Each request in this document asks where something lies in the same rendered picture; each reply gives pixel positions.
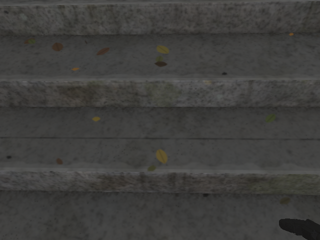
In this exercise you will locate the right robot hand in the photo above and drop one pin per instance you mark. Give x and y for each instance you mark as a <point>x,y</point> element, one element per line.
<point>305,228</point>

